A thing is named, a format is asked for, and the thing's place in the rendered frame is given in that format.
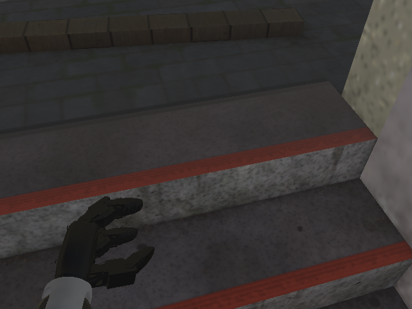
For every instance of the stairs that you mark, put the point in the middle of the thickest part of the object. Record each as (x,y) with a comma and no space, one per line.
(300,232)

